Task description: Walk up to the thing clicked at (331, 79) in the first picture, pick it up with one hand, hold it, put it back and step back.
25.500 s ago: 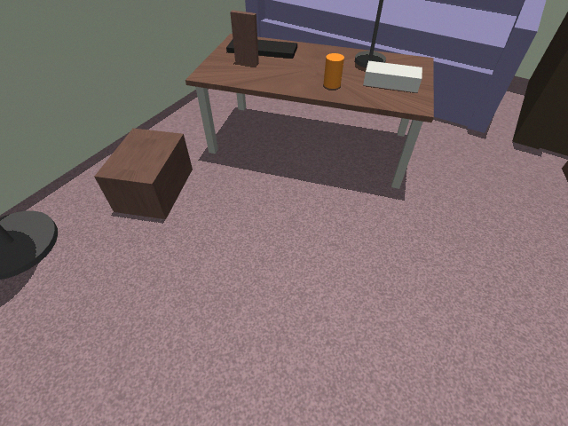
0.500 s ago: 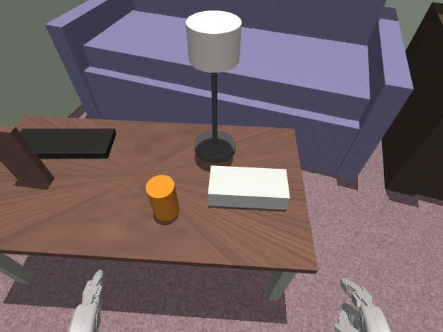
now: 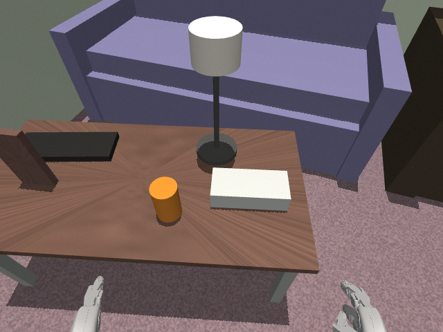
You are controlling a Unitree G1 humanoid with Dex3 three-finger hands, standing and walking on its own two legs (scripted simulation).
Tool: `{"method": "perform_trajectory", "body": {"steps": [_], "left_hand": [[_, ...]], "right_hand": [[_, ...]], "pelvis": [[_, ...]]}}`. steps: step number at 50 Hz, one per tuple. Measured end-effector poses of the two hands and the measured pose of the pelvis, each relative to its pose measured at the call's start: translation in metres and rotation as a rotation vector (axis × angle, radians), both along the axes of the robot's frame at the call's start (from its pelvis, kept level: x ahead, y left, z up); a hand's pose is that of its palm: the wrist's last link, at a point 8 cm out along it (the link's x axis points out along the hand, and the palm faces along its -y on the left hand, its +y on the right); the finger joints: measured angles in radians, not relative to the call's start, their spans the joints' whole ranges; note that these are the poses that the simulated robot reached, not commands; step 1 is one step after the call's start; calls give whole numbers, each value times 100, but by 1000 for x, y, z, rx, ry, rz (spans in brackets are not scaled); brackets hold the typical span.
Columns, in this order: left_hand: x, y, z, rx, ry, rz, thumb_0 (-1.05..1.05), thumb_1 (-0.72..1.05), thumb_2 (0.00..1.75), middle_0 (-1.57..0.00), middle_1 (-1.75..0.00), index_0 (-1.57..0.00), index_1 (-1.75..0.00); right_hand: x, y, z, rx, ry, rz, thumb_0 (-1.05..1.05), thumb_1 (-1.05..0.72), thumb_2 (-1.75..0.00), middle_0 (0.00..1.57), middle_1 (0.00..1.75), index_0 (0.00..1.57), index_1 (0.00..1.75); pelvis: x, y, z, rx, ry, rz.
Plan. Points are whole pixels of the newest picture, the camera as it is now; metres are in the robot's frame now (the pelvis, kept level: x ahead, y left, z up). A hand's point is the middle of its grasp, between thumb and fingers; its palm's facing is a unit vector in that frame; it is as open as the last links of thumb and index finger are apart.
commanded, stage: stand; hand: left
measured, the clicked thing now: (166, 200) +0.53 +0.17 -0.21
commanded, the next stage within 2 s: none
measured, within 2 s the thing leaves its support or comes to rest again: neither
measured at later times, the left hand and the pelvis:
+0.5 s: hand out of the picture +0.06 +0.26 -0.11, palm faces -0.01 -0.93 -0.38, open 8.2 cm; pelvis +0.00 +0.00 +0.04, yaw +1 degrees
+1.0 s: hand out of the picture +0.04 +0.25 -0.10, palm faces +0.00 -0.93 -0.36, open 7.4 cm; pelvis -0.01 +0.00 +0.06, yaw +1 degrees
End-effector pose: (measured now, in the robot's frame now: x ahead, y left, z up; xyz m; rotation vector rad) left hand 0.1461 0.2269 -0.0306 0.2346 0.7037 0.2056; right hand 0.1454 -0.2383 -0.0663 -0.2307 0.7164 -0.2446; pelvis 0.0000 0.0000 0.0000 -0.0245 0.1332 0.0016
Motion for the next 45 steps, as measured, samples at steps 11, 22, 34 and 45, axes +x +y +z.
{"method": "perform_trajectory", "body": {"steps": [11, 22, 34, 45], "left_hand": [[-29, 46, -38, 78, 213, -81, -1, -12, 47, -17, -24, -17, -24], [-85, 72, -43, 83, 435, 26, 0, 63, 84, -20, -29, -20, -30], [-98, 64, -38, 42, 506, 59, 0, 88, 89, -20, -30, -20, -30], [-105, 63, -32, 38, 543, 74, 0, 90, 90, -21, -30, -20, -30]], "right_hand": [[-20, -21, -19, -37, 256, 126, 1, -90, -90, 20, 30, 20, 30], [-60, -43, -17, -33, 418, 49, 1, -90, -90, 20, 30, 20, 30], [-83, -38, -10, 2, 500, 26, 1, -90, -90, 20, 30, 20, 30], [-92, -45, -7, 5, 535, 12, 1, -90, -90, 20, 30, 20, 30]], "pelvis": [[-5, 2, 11, 21, -96, 5], [1, 4, 30, 24, -143, 9], [-1, 3, 49, 27, -185, 16], [-6, -1, 56, 30, -194, 20]]}}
